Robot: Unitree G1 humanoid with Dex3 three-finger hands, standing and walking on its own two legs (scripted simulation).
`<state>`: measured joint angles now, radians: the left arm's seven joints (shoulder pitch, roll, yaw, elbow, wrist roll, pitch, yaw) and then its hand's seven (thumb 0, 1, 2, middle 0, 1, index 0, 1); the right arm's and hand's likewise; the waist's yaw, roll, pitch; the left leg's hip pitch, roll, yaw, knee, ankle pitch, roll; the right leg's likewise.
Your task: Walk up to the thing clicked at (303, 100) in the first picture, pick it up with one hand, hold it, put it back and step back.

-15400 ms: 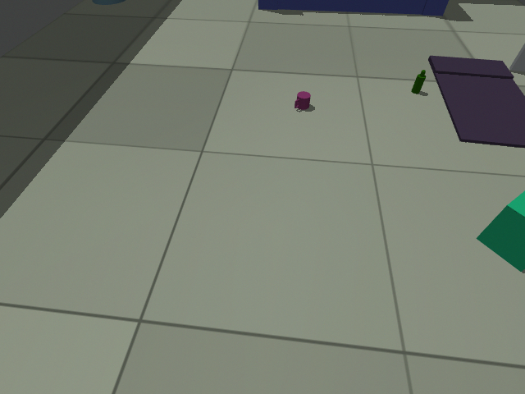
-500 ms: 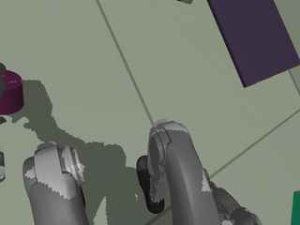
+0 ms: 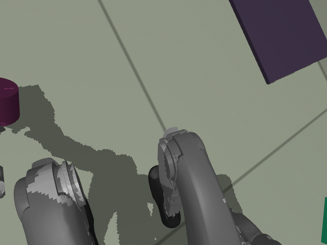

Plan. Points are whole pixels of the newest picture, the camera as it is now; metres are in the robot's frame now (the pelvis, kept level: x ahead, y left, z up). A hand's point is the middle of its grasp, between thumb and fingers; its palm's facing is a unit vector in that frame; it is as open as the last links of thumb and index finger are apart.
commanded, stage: close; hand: left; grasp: from above
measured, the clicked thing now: out of the picture +0.46 +0.32 -0.23
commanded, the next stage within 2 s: settle in 1.12 s
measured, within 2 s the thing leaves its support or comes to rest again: neither
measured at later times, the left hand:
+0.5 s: hand out of the picture +0.44 +0.32 -0.21, palm faces -0.41 -0.13 -0.90, open 12.9 cm
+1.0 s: hand out of the picture +0.45 +0.32 -0.21, palm faces -0.41 -0.14 -0.90, open 12.9 cm
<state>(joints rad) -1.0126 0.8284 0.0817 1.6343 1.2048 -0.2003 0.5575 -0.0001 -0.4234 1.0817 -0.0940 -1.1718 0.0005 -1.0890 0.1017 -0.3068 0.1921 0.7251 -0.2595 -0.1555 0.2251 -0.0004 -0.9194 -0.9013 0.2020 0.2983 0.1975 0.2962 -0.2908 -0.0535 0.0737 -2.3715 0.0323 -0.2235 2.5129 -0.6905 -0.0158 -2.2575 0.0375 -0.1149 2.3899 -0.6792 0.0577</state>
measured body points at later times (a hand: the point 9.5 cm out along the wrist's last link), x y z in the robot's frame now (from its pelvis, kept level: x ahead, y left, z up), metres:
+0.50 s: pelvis +0.00 +0.00 +0.00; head +0.26 +0.11 +0.36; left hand +0.46 +0.32 -0.16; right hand +0.09 -0.26 -0.08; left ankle +0.07 +0.13 -0.27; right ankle +0.11 -0.12 -0.27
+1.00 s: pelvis +0.00 +0.00 +0.00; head +0.26 +0.12 +0.35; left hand +0.46 +0.33 -0.16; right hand +0.08 -0.26 -0.08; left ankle +0.07 +0.13 -0.27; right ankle +0.11 -0.12 -0.27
